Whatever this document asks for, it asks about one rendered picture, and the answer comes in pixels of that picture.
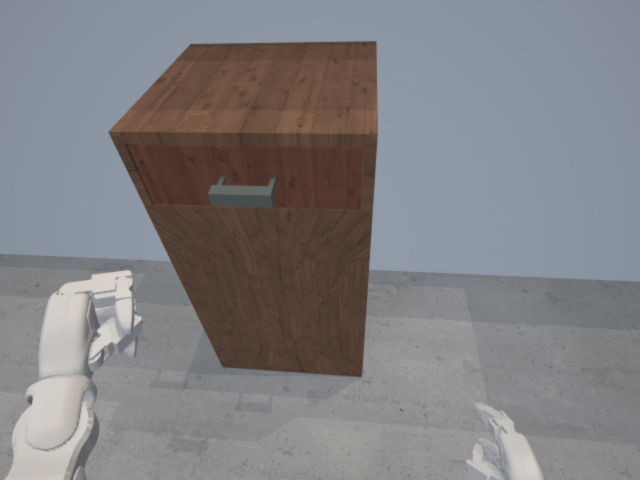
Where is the robot left hand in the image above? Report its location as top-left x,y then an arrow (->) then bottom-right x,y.
39,270 -> 143,381

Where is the handle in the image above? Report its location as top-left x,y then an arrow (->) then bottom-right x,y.
208,177 -> 277,207

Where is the drawer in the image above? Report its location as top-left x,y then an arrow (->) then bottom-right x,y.
128,144 -> 363,210

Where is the cabinet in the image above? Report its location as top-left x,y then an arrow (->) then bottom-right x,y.
108,41 -> 378,377

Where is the robot right hand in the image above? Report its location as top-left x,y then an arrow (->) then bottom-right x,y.
466,402 -> 544,480

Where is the left robot forearm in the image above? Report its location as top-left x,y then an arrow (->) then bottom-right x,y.
4,375 -> 99,480

